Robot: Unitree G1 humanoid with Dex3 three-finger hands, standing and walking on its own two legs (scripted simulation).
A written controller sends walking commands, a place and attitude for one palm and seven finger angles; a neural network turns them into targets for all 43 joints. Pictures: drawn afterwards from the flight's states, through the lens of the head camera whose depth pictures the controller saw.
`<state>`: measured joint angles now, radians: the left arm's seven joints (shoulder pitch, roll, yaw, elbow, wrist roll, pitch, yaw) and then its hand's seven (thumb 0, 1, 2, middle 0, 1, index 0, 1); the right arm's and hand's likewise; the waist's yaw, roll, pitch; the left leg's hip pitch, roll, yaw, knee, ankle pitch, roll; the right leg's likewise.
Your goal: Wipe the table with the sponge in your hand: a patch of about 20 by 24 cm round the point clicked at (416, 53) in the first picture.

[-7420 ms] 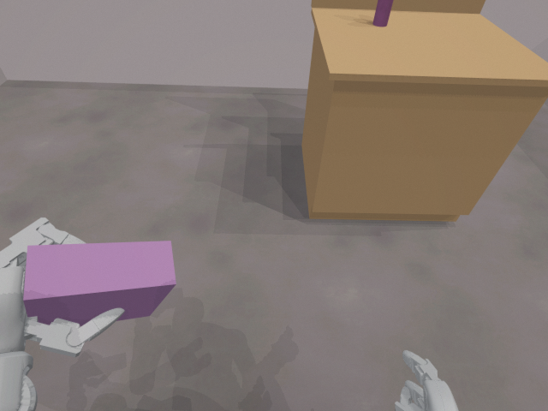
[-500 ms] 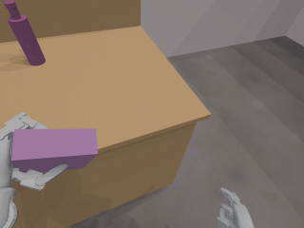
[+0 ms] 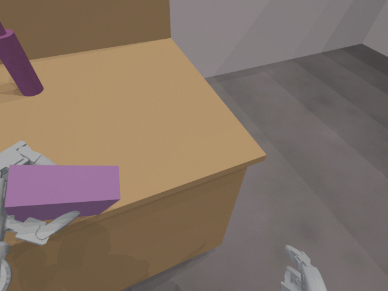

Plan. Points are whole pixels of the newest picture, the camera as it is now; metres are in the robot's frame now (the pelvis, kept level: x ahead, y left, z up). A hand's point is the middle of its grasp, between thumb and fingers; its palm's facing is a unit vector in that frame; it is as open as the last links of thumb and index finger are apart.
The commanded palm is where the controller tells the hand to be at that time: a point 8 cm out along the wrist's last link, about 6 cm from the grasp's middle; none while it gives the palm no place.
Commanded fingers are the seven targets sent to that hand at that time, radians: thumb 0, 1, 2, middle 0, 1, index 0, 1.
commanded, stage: shuffle to correct the standing spot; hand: left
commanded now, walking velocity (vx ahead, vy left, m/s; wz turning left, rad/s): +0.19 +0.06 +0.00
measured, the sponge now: (79, 194) +0.24 +0.20 +0.15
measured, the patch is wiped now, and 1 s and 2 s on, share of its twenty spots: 0.00 0.00 0.00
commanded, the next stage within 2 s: come to a stop and stand still in 0.26 s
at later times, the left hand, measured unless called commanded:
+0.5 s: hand (39, 164) +0.26 +0.26 +0.18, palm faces +0.37 -0.79 -0.49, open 9.5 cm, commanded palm +0.22 +0.29 +0.19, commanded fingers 0.00 0.10 1.30 -1.20 -1.60 -1.20 -1.60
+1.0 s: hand (25, 146) +0.30 +0.29 +0.18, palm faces +0.38 -0.77 -0.51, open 9.5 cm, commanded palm +0.23 +0.31 +0.19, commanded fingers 0.00 0.10 1.30 -1.20 -1.60 -1.20 -1.60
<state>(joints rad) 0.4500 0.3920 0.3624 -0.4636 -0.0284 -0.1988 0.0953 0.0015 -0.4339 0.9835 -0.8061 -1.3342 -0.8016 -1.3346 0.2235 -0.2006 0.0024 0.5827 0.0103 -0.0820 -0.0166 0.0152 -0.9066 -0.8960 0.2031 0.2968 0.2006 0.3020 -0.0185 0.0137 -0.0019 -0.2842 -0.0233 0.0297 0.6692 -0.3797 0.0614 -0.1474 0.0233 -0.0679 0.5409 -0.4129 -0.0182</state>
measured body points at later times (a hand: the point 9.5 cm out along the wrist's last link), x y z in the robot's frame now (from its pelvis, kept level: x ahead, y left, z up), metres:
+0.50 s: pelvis +0.06 +0.01 +0.00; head +0.07 +0.01 +0.45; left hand +0.24 +0.30 +0.21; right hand +0.22 -0.20 -0.10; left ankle +0.07 +0.12 -0.70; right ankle +0.07 -0.07 -0.73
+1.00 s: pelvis +0.07 +0.03 +0.01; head +0.10 +0.04 +0.46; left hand +0.27 +0.33 +0.21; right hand +0.27 -0.18 -0.06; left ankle +0.09 +0.14 -0.73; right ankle +0.07 -0.07 -0.73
